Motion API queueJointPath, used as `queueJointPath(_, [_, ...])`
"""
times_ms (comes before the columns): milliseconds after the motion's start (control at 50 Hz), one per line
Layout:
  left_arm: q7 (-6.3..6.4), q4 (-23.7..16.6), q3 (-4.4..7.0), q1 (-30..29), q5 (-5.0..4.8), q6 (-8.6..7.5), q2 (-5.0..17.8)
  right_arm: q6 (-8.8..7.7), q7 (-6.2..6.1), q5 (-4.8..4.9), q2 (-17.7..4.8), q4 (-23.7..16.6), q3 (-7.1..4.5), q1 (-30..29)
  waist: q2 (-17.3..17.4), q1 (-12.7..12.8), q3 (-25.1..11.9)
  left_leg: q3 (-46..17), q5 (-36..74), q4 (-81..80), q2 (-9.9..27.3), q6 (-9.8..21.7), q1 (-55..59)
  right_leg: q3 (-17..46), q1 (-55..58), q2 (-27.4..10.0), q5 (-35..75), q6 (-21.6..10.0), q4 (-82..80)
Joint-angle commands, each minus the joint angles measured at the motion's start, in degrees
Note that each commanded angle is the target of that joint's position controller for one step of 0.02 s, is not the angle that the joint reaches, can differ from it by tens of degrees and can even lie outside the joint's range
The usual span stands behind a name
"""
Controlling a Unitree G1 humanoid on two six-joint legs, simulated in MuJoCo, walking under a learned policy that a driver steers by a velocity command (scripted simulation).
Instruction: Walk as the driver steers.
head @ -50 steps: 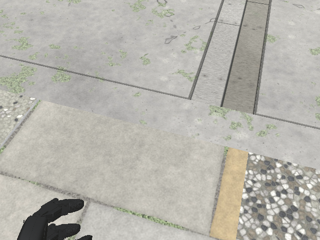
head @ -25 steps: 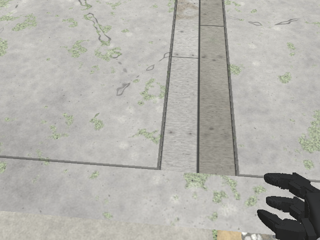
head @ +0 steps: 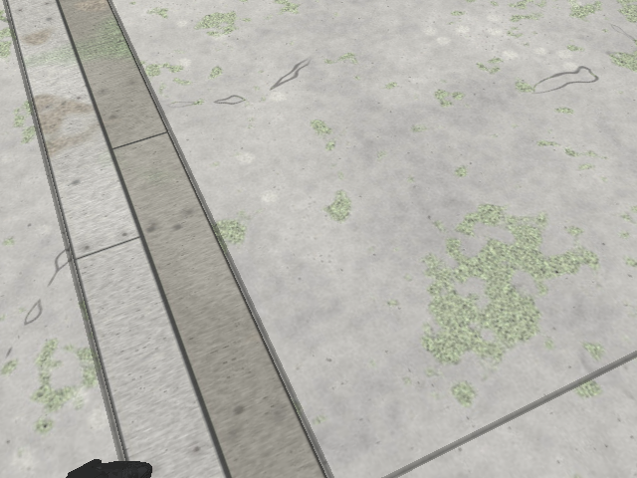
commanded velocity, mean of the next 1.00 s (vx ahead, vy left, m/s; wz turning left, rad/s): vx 0.15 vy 0.00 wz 0.64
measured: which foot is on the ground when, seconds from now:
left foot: up 0.00-0.34, down 0.36-0.86, up 0.88-1.00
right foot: down 0.00-0.38, up 0.40-0.84, down 0.86-1.00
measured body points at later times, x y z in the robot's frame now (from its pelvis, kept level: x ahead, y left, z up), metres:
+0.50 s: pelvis +0.25 +0.06 +0.02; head +0.30 +0.09 +0.46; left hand +0.39 +0.36 -0.07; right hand +0.44 -0.19 -0.08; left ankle +0.34 +0.14 -0.71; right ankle +0.22 -0.10 -0.61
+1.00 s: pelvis +0.38 +0.02 +0.03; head +0.41 +0.02 +0.48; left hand +0.28 +0.32 -0.06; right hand +0.71 -0.06 -0.05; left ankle +0.27 +0.11 -0.63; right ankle +0.48 -0.04 -0.71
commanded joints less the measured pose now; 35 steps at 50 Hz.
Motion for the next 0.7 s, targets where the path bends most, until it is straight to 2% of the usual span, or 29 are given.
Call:
queueJointPath(20, [0.42, 0.55, 2.8, 8.35, 0.45, -2.49, 7.7, -0.49, -1.02, 0.35, -8.61, -5.52, -2.05, -2.63, 1.33, 3.37, -9.32, -4.73, 1.89, 3.54, 3.98, 0.38, -25.32, 22.39, 26.04, -20.09, 31.31, -9.98, -20.63])
queueJointPath(40, [0.39, 0.72, 2.53, 6.51, 0.85, -3.11, 6.47, 1.07, -0.95, -0.11, -8.24, -3.94, -2.36, 0.56, -0.62, 1.23, -7.43, -4.78, 3.6, 1.04, 5.27, -0.15, -20.03, 16.95, 19.34, -18.87, 34.7, -8.37, -22.53])
queueJointPath(60, [0.36, 1.18, 2.34, 5.08, 0.69, -3.57, 5.15, 2.5, -1.03, -0.46, -7.01, -2.76, -2.48, 2.84, -1.8, -0.3, -7.35, -4.35, 4.97, -1.94, 5.86, -0.88, -17.35, 13.44, 16.36, -17.86, 35.33, -7.52, -24.57])
queueJointPath(80, [0.52, 1.74, 2.21, 3.58, 0.55, -4.01, 4.51, 3.52, -1.07, -0.59, -5.66, -2.05, -2.42, 3.55, -2.26, -1.06, -6.45, -3.38, 6.05, -4.16, 5.79, -1.64, -16.51, 9.89, 14.05, -17.12, 37.56, -7.1, -26.25])
queueJointPath(100, [0.96, 2.1, 2.35, 2.14, 0.8, -4.26, 4.93, 4.04, -1.18, -0.79, -4.75, -2.51, -2.45, 2.53, -2.79, -1.56, -5.36, -2.4, 8.29, -6.07, 5.38, -2.39, -17.77, 6.79, 12.84, -16.58, 40.02, -6.87, -27.45])
queueJointPath(160, [3.3, 2.46, 2.61, -1.39, 0.94, -3.5, 5.57, 3.87, -0.54, -1.55, -3.1, -5.07, -2.11, -1.93, -3.77, -1.83, -4.54, 1.06, 21.1, -19.04, 5.13, -3.37, -19.85, -2.96, 13.37, -12.69, 38.7, -4.84, -28.3])
queueJointPath(180, [4.01, 2.44, 2.62, -1.59, 0.77, -2.97, 5.7, 3.59, 0.06, -1.83, -2.84, -5.43, -2.02, -3.59, -3.65, -0.79, -5.09, 2.75, 26.89, -24.37, 4.28, -3.16, -19.07, -5.35, 14.76, -11.3, 36.84, -4.14, -27.65])
queueJointPath(220, [5.01, 3.18, 2.87, 0.11, 0.13, -1.85, 6.77, 3.42, 1.49, -2.18, -2.64, -6.77, -2.04, -6.86, -3.44, 1.52, -6.44, 4.6, 33.85, -32.25, 3.04, -2.54, -19.5, -6.67, 20.43, -12.24, 35.58, -3.55, -25.87])
queueJointPath(260, [5.32, 3.82, 3.3, 0.69, -0.58, -0.48, 7.9, 3.84, 2.96, -2.18, -3.8, -8.13, -2.61, -7.61, -3.81, 1.88, -6.88, 5.51, 32.33, -35.55, 2.84, -1.29, -20.58, -6.64, 25.42, -14.86, 35.54, -3.09, -23.13])
queueJointPath(300, [5.67, 3.44, 3.78, -0.83, -1.51, 0.9, 8.88, 4.39, 4.05, -2.31, -6.14, -9.1, -3.69, -6.02, -4.53, 0.43, -7.04, 7.12, 26.31, -36.17, 1.5, 0.79, -20.0, -6.68, 28.12, -16.63, 40.47, -1.9, -18.08])
queueJointPath(340, [6.05, 2.59, 4.05, -2.94, -2.41, 2.03, 9.09, 4.84, 3.95, -2.07, -8.71, -8.41, -5.19, 0.63, -4.99, -2.99, -8.86, 9.53, 20.44, -37.0, -2.36, 3.58, -13.68, -7.39, 27.47, -16.11, 47.73, 0.24, -6.82])
queueJointPath(360, [5.91, 2.19, 3.78, -3.95, -2.7, 2.44, 8.24, 4.63, 3.16, -2.11, -10.64, -6.94, -6.47, 7.94, -2.04, -6.87, -11.59, 8.3, 24.02, -42.26, -4.53, 6.12, -4.08, -7.6, 23.41, -13.61, 43.0, 2.47, 5.26])
queueJointPath(380, [5.18, 1.58, 2.92, -2.26, -1.42, 2.23, 5.5, 4.38, 1.67, -2.25, -14.77, -7.36, -7.6, 7.9, 9.81, -5.4, -9.74, -3.68, 52.19, -45.76, 0.95, 9.06, 2.87, -6.9, 12.81, -6.64, 10.79, 6.67, 19.59])
queueJointPath(400, [4.04, 0.28, 2.03, 4.76, 0.59, 2.14, 1.66, 4.17, 1.04, -4.15, -18.07, -10.86, -7.79, 2.84, 20.72, 2.55, -15.29, -32.31, 57.69, -47.71, 12.21, 23.34, 15.77, 0.11, -7.29, 7.1, -27.46, 11.12, 40.67])
queueJointPath(420, [3.01, 0.78, 2.07, 5.69, 0.15, 1.15, 6.14, 3.46, 1.79, -4.51, -17.24, -14.17, -7.5, -0.52, 12.44, 0.32, -25.0, -43.11, 39.03, -55.59, 16.32, 25.4, 17.93, 14.19, -9.13, 5.42, -25.47, 9.55, 44.39])
queueJointPath(440, [2.73, -0.14, 2.55, 0.57, -1.13, 0.69, 8.08, 3.1, 1.81, -3.45, -14.7, -15.59, -7.06, -3.2, 6.33, -0.2, -20.46, -38.61, 28.13, -57.43, 14.86, 22.51, 13.95, 14.9, -10.08, 3.33, -21.21, 7.9, 41.97])
queueJointPath(460, [3.22, -0.19, 2.64, -2.7, -0.47, 0.81, 7.53, 3.39, 1.46, -1.86, -11.88, -15.61, -6.43, -5.28, -1.1, 1.02, -13.98, -33.75, 20.87, -58.24, 11.79, 18.55, 7.04, 14.49, -10.56, 1.18, -17.03, 7.48, 36.38])
queueJointPath(480, [3.82, -0.14, 2.8, -4.01, 0.32, 1.25, 7.66, 3.79, 0.73, -1.0, -10.01, -16.18, -5.87, -6.98, -1.74, 1.86, -11.99, -30.21, 19.82, -57.95, 9.9, 16.46, 2.13, 14.85, -8.91, -0.52, -14.39, 7.27, 30.87])
queueJointPath(500, [3.83, -0.08, 2.97, -4.51, 0.39, 1.68, 7.53, 4.38, -0.04, -1.14, -9.03, -16.86, -5.62, -7.84, -0.27, 2.66, -11.07, -27.1, 20.48, -58.1, 7.11, 14.59, -1.39, 14.72, -5.58, -0.85, -13.01, 7.22, 25.98])
queueJointPath(540, [3.67, 0.9, 2.72, -4.49, 0.02, 1.9, 5.54, 5.55, -1.14, -1.94, -9.88, -17.97, -6.14, -8.23, 1.55, 2.75, -10.92, -23.7, 24.54, -57.28, 3.81, 12.53, -2.74, 13.34, -2.95, 0.77, -10.87, 8.36, 17.19])
queueJointPath(600, [3.97, 1.81, 2.54, -5.02, -0.45, 2.04, 4.29, 6.8, -2.56, -1.89, -11.9, -18.34, -7.06, -6.34, 2.82, 1.7, -13.09, -24.45, 27.38, -55.56, 3.41, 11.94, -1.49, 14.02, -2.19, 2.28, -8.29, 10.5, 10.25])
queueJointPath(640, [4.16, 2.27, 2.76, -5.38, -0.73, 2.23, 4.7, 7.64, -3.14, -1.64, -11.86, -19.04, -7.15, -7.36, 4.85, 1.24, -12.98, -25.07, 22.23, -55.29, 2.38, 10.69, -2.68, 14.53, -1.45, 2.51, -5.13, 11.13, 7.27])
queueJointPath(700, [4.11, 2.41, 3.13, -6.43, -0.85, 1.82, 5.16, 8.59, -3.17, -1.87, -11.38, -19.81, -7.06, -8.41, 7.89, 0.24, -11.67, -26.77, 16.34, -54.92, 0.9, 9.61, -4.27, 14.87, 0.54, 2.82, -3.13, 11.3, 2.72])
Velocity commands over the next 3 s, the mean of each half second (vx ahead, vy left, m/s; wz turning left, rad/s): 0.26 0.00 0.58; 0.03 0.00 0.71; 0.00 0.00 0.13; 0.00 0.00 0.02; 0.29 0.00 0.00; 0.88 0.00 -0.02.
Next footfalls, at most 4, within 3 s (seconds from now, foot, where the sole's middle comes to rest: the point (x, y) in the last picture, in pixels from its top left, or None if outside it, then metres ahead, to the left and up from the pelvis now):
0.36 left None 0.38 0.15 -0.74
0.86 right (341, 443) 0.51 -0.01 -0.74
1.22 left None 0.29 0.13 -0.74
2.94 left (107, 341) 0.76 0.51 -0.74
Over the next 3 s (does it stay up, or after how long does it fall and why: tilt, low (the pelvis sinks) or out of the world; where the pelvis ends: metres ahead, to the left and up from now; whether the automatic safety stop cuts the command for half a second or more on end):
stays up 0.70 0.32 -0.01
